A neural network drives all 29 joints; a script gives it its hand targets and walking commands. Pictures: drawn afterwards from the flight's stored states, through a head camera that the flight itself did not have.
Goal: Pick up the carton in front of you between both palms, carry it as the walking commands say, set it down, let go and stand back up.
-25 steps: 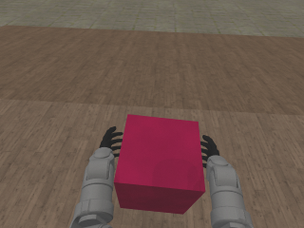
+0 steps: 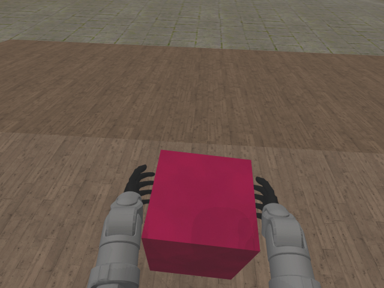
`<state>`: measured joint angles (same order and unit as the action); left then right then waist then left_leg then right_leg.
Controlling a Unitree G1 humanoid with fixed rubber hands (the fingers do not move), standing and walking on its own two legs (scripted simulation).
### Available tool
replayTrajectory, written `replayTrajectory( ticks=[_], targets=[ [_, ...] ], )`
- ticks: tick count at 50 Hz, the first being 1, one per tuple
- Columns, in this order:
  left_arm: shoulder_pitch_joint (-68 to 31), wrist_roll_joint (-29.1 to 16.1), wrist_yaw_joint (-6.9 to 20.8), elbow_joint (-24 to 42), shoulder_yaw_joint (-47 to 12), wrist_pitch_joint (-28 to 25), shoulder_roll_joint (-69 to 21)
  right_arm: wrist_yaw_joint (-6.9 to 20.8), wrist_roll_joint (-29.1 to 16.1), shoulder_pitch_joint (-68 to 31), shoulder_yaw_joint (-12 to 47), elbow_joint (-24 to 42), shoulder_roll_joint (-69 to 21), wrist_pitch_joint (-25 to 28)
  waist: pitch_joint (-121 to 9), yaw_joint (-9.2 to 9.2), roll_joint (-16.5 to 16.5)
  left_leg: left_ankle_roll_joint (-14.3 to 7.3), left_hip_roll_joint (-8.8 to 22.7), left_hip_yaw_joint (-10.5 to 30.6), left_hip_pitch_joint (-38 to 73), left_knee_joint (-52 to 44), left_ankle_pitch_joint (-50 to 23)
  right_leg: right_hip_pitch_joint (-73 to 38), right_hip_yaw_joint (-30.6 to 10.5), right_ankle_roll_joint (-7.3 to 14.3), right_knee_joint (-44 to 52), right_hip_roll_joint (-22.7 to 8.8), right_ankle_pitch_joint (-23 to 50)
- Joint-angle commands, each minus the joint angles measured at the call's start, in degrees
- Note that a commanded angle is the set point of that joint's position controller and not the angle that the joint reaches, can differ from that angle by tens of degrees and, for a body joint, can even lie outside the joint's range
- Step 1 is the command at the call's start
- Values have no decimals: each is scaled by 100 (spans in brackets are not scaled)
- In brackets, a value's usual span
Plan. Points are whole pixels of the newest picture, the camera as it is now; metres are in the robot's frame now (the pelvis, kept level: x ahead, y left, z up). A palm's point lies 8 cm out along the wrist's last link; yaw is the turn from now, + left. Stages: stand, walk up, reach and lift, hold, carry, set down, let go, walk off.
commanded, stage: reach and lift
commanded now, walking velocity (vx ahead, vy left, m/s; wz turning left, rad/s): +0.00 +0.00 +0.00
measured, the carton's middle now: (197, 218) +0.30 +0.01 -0.05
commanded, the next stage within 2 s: hold in 0.10 s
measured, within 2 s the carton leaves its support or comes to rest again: neither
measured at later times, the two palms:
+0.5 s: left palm (126, 201) +0.28 +0.16 +0.05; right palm (269, 211) +0.27 -0.14 +0.05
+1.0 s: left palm (127, 199) +0.28 +0.16 +0.06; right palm (270, 210) +0.27 -0.14 +0.05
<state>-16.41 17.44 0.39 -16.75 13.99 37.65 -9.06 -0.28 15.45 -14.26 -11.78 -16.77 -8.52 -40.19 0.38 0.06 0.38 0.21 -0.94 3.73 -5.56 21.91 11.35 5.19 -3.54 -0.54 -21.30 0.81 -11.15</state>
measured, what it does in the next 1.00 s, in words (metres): stands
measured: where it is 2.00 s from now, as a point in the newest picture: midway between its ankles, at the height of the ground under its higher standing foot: outside the picture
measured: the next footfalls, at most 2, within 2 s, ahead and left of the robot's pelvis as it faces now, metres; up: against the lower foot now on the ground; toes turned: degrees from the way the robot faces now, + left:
left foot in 1.90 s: +0.21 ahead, +0.10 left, +0.00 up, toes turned +11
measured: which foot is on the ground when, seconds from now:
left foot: down 0.00-1.00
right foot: down 0.00-1.00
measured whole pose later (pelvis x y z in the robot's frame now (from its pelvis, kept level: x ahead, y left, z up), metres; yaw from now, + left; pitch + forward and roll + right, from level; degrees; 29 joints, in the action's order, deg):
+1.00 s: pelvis -0.01 +0.00 +0.00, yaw +0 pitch -8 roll +0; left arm -15.9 17.4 0.5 -12.7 13.0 42.7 -8.9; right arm 0.0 15.5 -14.7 -11.1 -13.6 -8.6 -45.0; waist 0.9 -0.3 0.6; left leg 0.0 -1.1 3.6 -3.0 21.8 11.0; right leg 2.4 -3.9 -0.8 -20.7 0.7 -10.5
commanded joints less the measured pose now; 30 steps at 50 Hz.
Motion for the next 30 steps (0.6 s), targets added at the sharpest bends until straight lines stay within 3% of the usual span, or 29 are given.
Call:
replayTrajectory(
  ticks=[1, 3, 4, 5, 6, 7, 8, 9, 10, 11, 12, 14, 15, 16, 17, 18, 19, 20, 22, 23, 24, 25, 26, 27, 28, 29, 30],
  targets=[
    [-2005, -1406, 1360, -79, -2989, 4, -5473, 1347, -1445, -2916, 3079, 670, -5148, 334, -1429, -44, -140, 28, -448, 172, 283, -217, -1442, -458, -126, 23, 196, 493, 1155],
    [-2227, -1289, 1386, -257, -2793, 94, -5238, 1327, -1306, -2898, 2804, 426, -5141, 243, -1210, 77, 14, 36, -454, 95, 335, -272, -782, -336, -89, 25, 259, 467, 776],
    [-2172, -1261, 1392, -265, -2789, 95, -5123, 1357, -1356, -2969, 2871, 506, -5269, 259, -997, 12, 112, -63, -432, 62, 326, -355, -659, -106, -25, -22, 209, 519, 674],
    [-2503, -1338, 1396, -245, -2865, 93, -5358, 1348, -1199, -3213, 2715, 273, -5022, 259, -1151, 58, -6, -17, -426, 80, 127, -318, -540, -395, -50, 83, 290, 444, 469],
    [-2354, -1391, 1370, -55, -2949, 70, -5355, 1383, -1494, -3138, 3161, 585, -5444, 243, -1201, -77, -114, -38, -438, -22, 362, -304, -618, -219, -120, -24, 273, 416, 658],
    [-2299, -1290, 1386, -282, -2818, 139, -5443, 1387, -1337, -3438, 2967, 755, -5159, 265, -1295, 104, -68, 1, -441, 73, 194, -387, -800, -434, -129, 15, 263, 458, 823],
    [-2348, -1516, 1377, 98, -3129, 99, -5555, 1398, -1490, -3280, 3246, 766, -5324, 238, -1394, -121, 40, -50, -473, 85, 357, -253, -871, -389, -101, 7, 240, 433, 769],
    [-2214, -1394, 1365, 145, -3066, 198, -5512, 1392, -1435, -3146, 3067, 817, -5329, 172, -1480, 29, 6, -23, -431, 102, 512, -351, -1054, -359, -54, -4, 271, 488, 926],
    [-2122, -1486, 1384, 130, -3072, 238, -5493, 1348, -1500, -3117, 3288, 1041, -5134, 132, -1511, -84, -156, 68, -481, 85, 557, -260, -1257, -535, -116, 32, 328, 393, 1000],
    [-1769, -1445, 1344, 352, -3175, 320, -5376, 1356, -1650, -2972, 3306, 1029, -5280, 20, -1256, -227, -34, 38, -457, 70, 573, -353, -1407, -460, -51, -12, 294, 495, 1189],
    [-2147, -1645, 1379, 650, -3223, 293, -5204, 1306, -1542, -2797, 3292, 939, -5258, -35, -1471, -70, -20, 29, -490, 85, 617, -293, -1434, -599, -108, 13, 386, 434, 1308],
    [-1950, -1472, 1384, 554, -3178, 419, -5032, 1256, -1479, -2595, 3188, 1029, -5343, -139, -1041, -116, -40, -16, -480, 28, 557, -482, -1034, -401, -157, -28, 381, 463, 1160],
    [-2212, -1647, 1419, 656, -3257, 428, -4958, 1219, -1479, -2464, 3199, 928, -5261, -139, -1152, 45, 20, 10, -489, 61, 614, -389, -1059, -440, -142, 1, 553, 375, 982],
    [-1961, -1678, 1390, 566, -3316, 445, -5078, 1213, -1611, -2586, 3396, 1156, -5136, -127, -1121, -40, -120, 0, -437, 63, 657, -459, -1048, -413, -83, -22, 441, 397, 989],
    [-2005, -1553, 1383, 562, -3196, 457, -5033, 1225, -1448, -2613, 3089, 1031, -5182, -159, -1006, 75, -15, 15, -386, 105, 354, -491, -675, -512, -112, 35, 447, 462, 691],
    [-1902, -1431, 1367, 617, -3159, 496, -4985, 1255, -1596, -2680, 3228, 1231, -5104, -116, -950, -146, -315, 39, -446, 73, 372, -492, -742, -532, -83, 48, 454, 405, 640],
    [-2005, -1517, 1383, 446, -3166, 459, -5265, 1266, -1478, -2943, 3076, 1198, -4838, -107, -1037, 88, -233, 25, -342, 176, 131, -406, -705, -738, -111, 125, 368, 418, 594],
    [-1987, -1531, 1361, 580, -3300, 486, -5093, 1287, -1467, -2725, 2928, 996, -5077, -139, -917, 102, 132, 10, -325, 219, 564, -468, -919, -374, -24, 49, 387, 508, 623],
    [-2469, -1706, 1408, 488, -3256, 389, -5091, 1254, -1552, -2948, 3229, 1003, -5191, -121, -1147, 73, -146, -43, -368, 104, 521, -393, -613, -454, -140, 41, 395, 411, 562],
    [-2317, -1704, 1386, 438, -3294, 405, -5293, 1273, -1574, -3020, 3256, 1007, -5245, -113, -999, 56, 33, -2, -379, 139, 300, -358, -548, -497, -55, 57, 342, 492, 454],
    [-2575, -1571, 1370, 659, -3288, 386, -5128, 1289, -1548, -3021, 3167, 923, -5280, -100, -1052, -14, -108, -29, -454, 91, 320, -417, -486, -369, -163, 35, 378, 422, 448],
    [-2179, -1488, 1365, 402, -3172, 430, -5195, 1296, -1716, -3199, 3334, 1208, -5254, -50, -1069, -97, -305, -19, -449, 17, 305, -380, -645, -403, -147, 3, 358, 405, 552],
    [-2045, -1489, 1350, 341, -3120, 456, -5224, 1293, -1620, -3119, 3286, 1104, -5215, -113, -1108, -86, 57, -28, -354, 128, 169, -412, -535, -623, -85, 46, 304, 457, 460],
    [-2250, -1569, 1344, 172, -3102, 485, -5280, 1306, -1613, -3085, 3257, 1012, -5131, -129, -928, -24, -84, -1, -390, 80, 225, -470, -352, -483, -40, 15, 328, 471, 312],
    [-2433, -1528, 1366, 427, -3197, 462, -5157, 1322, -1538, -3094, 3142, 1019, -5273, -111, -975, 175, -270, 12, -416, 69, 291, -427, -207, -288, -135, 46, 342, 442, 185],
    [-2211, -1530, 1367, 547, -3265, 468, -5133, 1331, -1658, -2951, 3235, 940, -5222, -146, -895, -54, -100, 4, -387, 83, 196, -381, -373, -426, -90, 36, 392, 432, 257],
    [-2131, -1399, 1359, 327, -3023, 492, -5291, 1337, -1556, -3175, 3120, 919, -5145, -145, -832, -134, -289, -8, -416, 80, 85, -381, -237, -442, -126, 102, 334, 391, 188]
  ],
)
